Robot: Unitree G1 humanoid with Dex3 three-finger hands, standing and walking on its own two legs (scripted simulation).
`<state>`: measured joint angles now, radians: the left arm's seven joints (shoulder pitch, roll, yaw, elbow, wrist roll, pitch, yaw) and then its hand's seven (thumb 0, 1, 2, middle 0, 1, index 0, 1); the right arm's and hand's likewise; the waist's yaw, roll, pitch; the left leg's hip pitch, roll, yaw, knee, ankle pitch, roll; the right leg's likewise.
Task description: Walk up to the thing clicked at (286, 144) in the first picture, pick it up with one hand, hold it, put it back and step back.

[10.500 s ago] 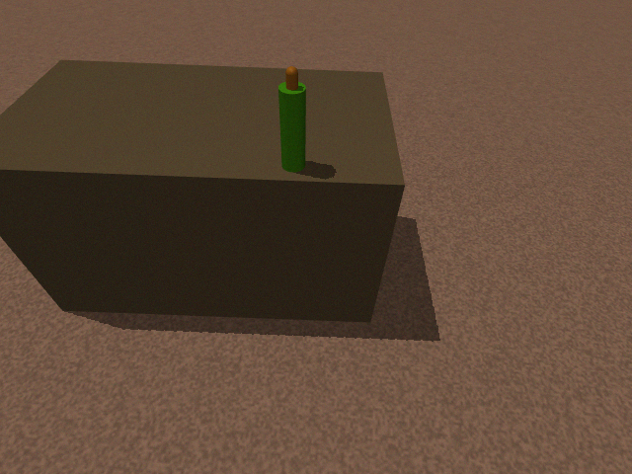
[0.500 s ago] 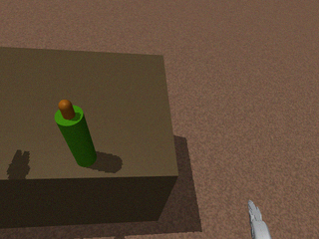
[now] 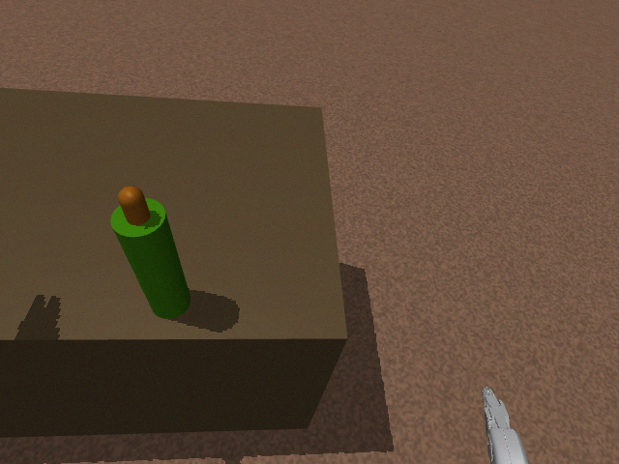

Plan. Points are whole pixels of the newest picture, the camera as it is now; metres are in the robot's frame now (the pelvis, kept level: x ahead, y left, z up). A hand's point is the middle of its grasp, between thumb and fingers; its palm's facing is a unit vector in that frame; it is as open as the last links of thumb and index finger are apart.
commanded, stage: go down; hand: left
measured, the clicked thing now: (153, 256) +0.38 +0.21 +0.03
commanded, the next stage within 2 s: approach in 0.20 s
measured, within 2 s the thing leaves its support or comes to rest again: neither
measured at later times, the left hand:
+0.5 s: hand out of the picture +0.30 +0.38 +0.09, palm faces +0.19 -0.98 +0.00, open 17.4 cm
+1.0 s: hand (133, 285) +0.37 +0.25 -0.03, palm faces +0.14 -0.99 +0.05, open 17.6 cm
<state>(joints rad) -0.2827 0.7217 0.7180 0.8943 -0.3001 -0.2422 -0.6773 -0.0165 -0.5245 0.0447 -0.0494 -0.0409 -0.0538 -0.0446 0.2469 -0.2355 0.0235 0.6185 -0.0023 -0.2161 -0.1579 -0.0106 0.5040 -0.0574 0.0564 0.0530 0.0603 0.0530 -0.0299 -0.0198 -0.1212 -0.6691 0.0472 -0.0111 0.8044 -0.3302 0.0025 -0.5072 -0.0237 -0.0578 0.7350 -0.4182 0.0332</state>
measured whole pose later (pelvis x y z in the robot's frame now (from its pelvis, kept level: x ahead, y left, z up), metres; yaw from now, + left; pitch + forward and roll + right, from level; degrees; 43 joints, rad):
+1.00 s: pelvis -0.01 +0.00 -0.04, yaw -3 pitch +17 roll -4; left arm -0.32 0.38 0.49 0.75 -0.22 -0.44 -0.30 -0.02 -0.59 0.01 -0.06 -0.05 -0.07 -0.05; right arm 0.38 -0.25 -0.06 0.24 -0.05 -0.13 -0.02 -0.01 0.52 -0.05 0.06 0.05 0.06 0.05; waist -0.10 -0.03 -0.11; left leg -0.93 0.08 -0.01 1.07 -0.43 0.00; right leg -0.78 0.00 -0.03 1.01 -0.52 0.03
